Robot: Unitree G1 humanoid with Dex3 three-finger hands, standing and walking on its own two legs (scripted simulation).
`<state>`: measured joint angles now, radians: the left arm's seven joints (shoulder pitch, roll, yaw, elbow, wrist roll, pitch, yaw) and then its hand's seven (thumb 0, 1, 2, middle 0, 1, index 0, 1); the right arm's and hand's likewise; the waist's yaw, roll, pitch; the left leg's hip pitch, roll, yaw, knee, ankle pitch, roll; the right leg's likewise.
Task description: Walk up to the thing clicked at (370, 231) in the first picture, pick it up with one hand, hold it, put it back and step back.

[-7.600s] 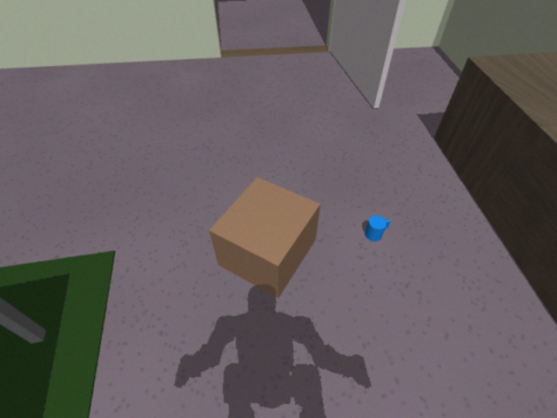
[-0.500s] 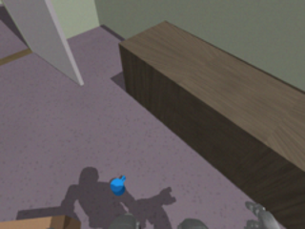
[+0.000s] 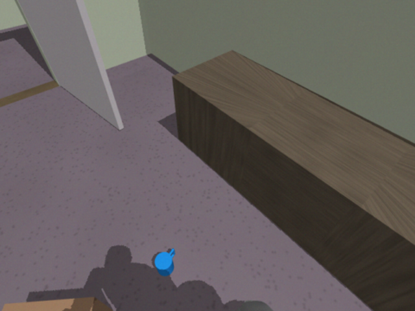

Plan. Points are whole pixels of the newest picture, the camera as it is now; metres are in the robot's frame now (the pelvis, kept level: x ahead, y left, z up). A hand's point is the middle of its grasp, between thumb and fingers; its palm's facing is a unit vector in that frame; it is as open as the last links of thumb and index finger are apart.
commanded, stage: walk up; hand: left
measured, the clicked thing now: (166, 260) +0.45 +0.19 -0.72
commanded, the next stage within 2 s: none
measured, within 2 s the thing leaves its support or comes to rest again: neither
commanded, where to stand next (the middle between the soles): +0.05 -0.03 m, yaw -3 degrees
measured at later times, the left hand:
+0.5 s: hand out of the picture +0.16 +0.25 -0.16, palm faces -0.04 -0.93 -0.38, open 7.4 cm
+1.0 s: hand out of the picture +0.11 +0.26 -0.14, palm faces -0.12 -0.89 -0.44, open 7.4 cm
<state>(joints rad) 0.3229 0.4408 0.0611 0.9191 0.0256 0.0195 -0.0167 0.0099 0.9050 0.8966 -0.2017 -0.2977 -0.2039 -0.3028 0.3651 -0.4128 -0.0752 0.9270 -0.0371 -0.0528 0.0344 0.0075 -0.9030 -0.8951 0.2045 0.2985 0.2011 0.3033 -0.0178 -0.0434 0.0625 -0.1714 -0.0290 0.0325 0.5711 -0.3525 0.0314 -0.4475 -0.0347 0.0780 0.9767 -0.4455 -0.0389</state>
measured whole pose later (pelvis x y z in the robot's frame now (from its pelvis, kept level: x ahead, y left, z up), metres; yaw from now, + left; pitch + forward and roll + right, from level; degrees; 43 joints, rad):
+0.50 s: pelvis -0.02 +0.00 -0.03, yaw +1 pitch -3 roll +0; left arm -0.02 0.36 0.01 0.87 0.03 0.03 0.01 0.01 0.90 0.90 -0.20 -0.30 -0.21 -0.30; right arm 0.15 -0.39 -0.03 0.93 -0.01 0.03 0.00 0.00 -0.90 -0.89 0.20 0.30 0.20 0.30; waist -0.01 0.00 0.17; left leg -0.31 -0.02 0.02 0.83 -0.48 0.02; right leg -0.53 -0.06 -0.02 0.70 -0.12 0.00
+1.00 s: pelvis +0.01 -0.03 -0.01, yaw -4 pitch -4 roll -2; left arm 0.26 0.43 0.05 0.93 0.02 -0.08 -0.01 0.01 0.91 0.90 -0.20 -0.30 -0.20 -0.30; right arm 0.36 -0.45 -0.08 0.91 -0.03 0.02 0.04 0.01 -0.90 -0.90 0.20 0.30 0.20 0.30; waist -0.04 0.05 0.10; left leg -0.25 0.05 -0.03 0.87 -0.49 0.04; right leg -0.29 0.01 -0.04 0.61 -0.24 -0.01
